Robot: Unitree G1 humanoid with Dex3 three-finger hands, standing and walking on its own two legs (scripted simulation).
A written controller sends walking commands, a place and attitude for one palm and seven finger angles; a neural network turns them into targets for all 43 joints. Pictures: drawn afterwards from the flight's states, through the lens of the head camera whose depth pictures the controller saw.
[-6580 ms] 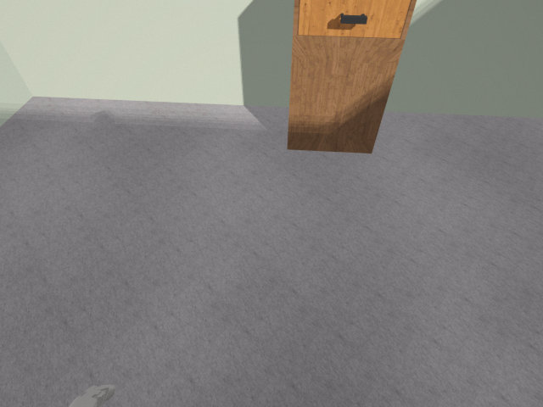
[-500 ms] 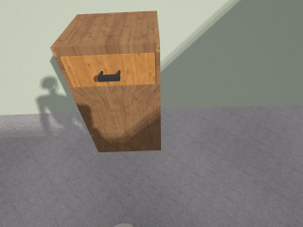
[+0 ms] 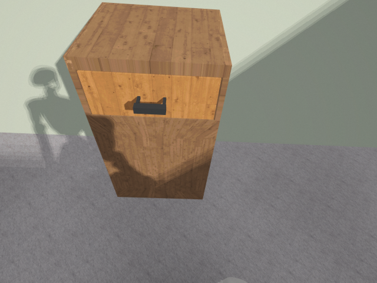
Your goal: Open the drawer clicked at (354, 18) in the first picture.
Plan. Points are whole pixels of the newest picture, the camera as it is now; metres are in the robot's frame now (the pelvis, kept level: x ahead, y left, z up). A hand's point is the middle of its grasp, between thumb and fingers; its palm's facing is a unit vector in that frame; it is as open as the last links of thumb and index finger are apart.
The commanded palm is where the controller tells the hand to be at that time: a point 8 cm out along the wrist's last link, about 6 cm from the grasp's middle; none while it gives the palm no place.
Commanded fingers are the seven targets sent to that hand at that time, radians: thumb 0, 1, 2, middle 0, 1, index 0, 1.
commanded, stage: take the last steps up to it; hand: left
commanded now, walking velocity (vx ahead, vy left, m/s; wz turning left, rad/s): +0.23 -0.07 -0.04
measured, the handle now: (150, 104) +0.64 +0.18 -0.03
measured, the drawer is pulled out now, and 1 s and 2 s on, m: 0.00 0.00 0.00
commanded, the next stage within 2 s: come to a stop and stand still in 0.18 s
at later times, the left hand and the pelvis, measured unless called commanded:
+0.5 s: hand (145, 254) +0.22 +0.12 -0.17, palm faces +0.02 -0.97 -0.25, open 7.2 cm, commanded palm none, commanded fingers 0.00 0.90 0.90 -0.20 -0.30 -0.20 -0.30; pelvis +0.13 -0.06 -0.01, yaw +0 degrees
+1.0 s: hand out of the picture +0.10 +0.19 -0.18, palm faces +0.05 -0.97 -0.22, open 7.4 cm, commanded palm none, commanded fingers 0.00 0.90 0.90 -0.20 -0.30 -0.20 -0.30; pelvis +0.09 +0.00 +0.00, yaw -1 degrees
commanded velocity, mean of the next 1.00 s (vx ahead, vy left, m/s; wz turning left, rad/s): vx -0.04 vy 0.03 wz -0.01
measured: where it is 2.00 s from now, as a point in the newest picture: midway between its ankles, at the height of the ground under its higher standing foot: outside the picture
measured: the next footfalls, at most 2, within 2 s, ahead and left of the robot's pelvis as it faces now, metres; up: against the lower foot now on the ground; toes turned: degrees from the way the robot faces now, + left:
right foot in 0.26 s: +0.24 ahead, -0.15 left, +0.00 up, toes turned -9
left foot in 0.74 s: +0.14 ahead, +0.10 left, +0.00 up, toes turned +3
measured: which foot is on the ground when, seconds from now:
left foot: down 0.00-0.28, up 0.30-0.72, down 0.74-1.00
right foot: up 0.00-0.24, down 0.26-0.74, up 0.76-1.00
